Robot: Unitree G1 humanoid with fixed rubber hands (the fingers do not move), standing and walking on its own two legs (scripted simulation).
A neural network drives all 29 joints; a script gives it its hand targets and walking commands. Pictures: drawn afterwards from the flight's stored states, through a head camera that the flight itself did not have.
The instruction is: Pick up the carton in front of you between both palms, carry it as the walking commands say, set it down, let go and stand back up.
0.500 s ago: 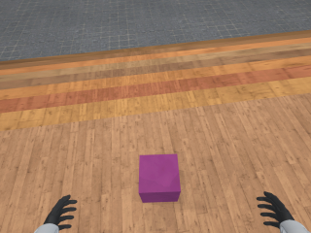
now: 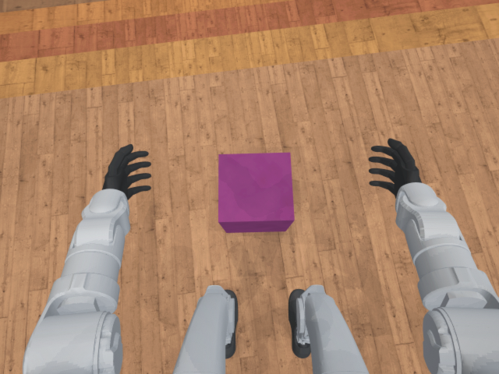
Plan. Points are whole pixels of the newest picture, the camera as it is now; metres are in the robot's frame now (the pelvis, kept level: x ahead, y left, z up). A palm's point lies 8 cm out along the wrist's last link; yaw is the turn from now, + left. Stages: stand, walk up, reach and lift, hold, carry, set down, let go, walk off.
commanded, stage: reach and lift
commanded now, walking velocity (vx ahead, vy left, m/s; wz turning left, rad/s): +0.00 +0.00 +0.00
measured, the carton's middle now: (255, 196) +0.50 +0.02 -0.56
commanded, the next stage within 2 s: none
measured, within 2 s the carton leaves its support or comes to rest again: neither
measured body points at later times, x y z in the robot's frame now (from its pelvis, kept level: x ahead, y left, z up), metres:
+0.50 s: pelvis +0.00 +0.00 -0.05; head +0.32 +0.01 +0.25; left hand +0.53 +0.21 -0.18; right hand +0.53 -0.17 -0.18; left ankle +0.07 +0.12 -0.65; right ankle +0.07 -0.12 -0.65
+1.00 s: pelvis -0.05 -0.01 -0.26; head +0.31 +0.01 +0.00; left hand +0.51 +0.21 -0.42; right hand +0.52 -0.17 -0.42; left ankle +0.06 +0.12 -0.65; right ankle +0.07 -0.13 -0.65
